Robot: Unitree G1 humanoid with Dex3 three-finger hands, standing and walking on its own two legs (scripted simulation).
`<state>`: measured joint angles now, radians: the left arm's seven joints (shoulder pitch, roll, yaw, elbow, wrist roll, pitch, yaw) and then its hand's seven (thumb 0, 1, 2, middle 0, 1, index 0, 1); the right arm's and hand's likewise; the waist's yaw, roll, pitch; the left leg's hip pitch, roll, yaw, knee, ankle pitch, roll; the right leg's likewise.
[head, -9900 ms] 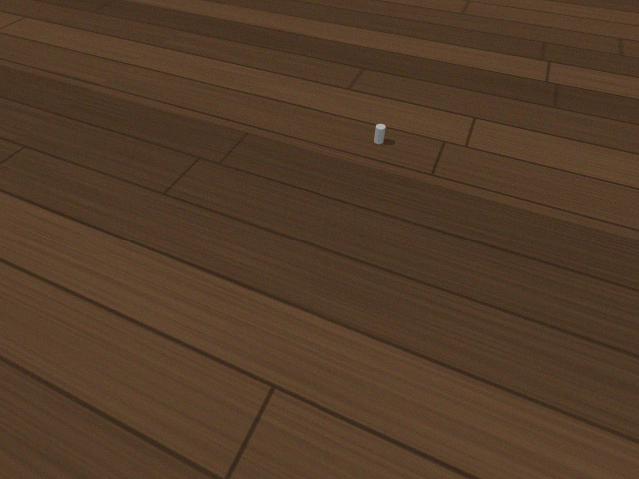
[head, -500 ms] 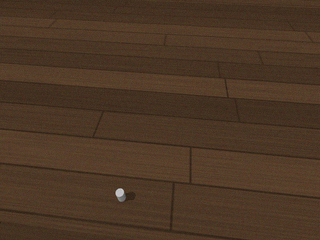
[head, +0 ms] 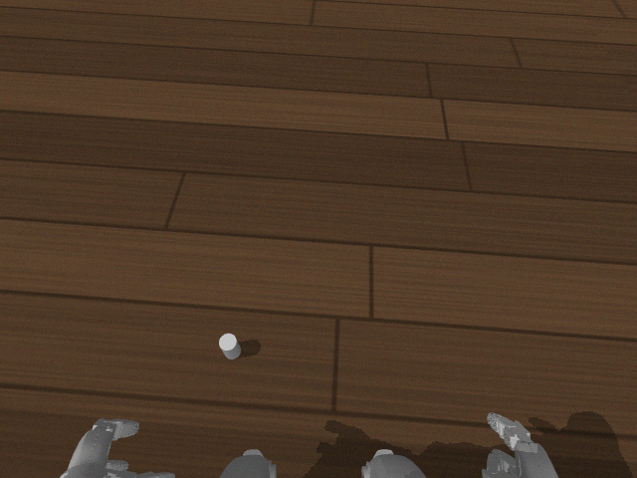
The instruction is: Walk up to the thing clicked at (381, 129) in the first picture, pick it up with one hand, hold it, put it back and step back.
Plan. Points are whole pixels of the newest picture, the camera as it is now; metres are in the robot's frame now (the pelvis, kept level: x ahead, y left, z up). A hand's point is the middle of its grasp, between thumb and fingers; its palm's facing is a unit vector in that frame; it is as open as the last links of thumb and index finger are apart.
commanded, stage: rise first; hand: left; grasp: from above
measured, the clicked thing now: (230, 346) +0.48 +0.24 -0.69
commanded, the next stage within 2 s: none
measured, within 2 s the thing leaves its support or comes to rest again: neither
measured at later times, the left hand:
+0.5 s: hand out of the picture +0.13 +0.26 -0.19, palm faces -0.15 -0.87 -0.46, open 14.1 cm
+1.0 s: hand (165, 415) +0.25 +0.29 -0.36, palm faces -0.42 -0.48 -0.77, open 13.7 cm
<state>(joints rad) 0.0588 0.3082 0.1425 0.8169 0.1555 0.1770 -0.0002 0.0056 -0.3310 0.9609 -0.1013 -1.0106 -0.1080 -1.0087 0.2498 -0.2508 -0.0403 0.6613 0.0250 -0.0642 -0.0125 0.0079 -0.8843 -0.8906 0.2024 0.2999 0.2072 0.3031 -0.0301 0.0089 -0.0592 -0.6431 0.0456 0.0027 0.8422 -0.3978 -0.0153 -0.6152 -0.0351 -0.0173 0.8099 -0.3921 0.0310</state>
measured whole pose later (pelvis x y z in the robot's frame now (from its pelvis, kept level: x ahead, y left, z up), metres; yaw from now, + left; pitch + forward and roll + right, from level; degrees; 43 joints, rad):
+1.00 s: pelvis -0.06 -0.01 -0.22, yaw -1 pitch +33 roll -2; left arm -0.27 0.50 0.15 0.75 0.68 -0.08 0.08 0.00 -0.47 0.93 -0.13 -1.04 -0.14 -1.04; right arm 0.08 -0.30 -0.06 0.65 0.00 -0.19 0.01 0.01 -0.89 -0.89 0.20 0.30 0.21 0.30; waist -0.04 0.02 -0.17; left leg -1.74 0.04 -0.06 1.83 -0.67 -0.03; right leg -1.70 -0.03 -0.01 1.81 -0.68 0.03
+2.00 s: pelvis -0.09 +0.01 -0.38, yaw -7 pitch +34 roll -9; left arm -0.97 0.84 0.13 1.40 1.31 -0.28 0.31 0.01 -0.51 0.98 -0.07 -1.05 -0.09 -1.03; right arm 0.15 -0.26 0.04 0.72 -0.13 -0.01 0.12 0.00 -0.91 -0.90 0.20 0.30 0.21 0.30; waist -0.22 -0.01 -0.06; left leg -2.29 0.02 -0.14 2.35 -0.67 0.01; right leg -2.19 -0.01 -0.04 2.25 -0.67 0.06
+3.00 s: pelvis -0.08 +0.01 -0.40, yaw -9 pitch +34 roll -11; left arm -1.05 0.95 0.15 1.45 1.31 -0.29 0.30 0.01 -0.47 0.96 -0.15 -1.00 -0.15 -1.00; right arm 0.15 -0.28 0.11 0.70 -0.16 0.02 0.14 0.00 -0.92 -0.90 0.20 0.30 0.21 0.30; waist -0.27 -0.03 0.00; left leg -2.35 0.01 -0.18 2.42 -0.69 0.01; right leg -2.23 0.00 -0.06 2.30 -0.68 0.06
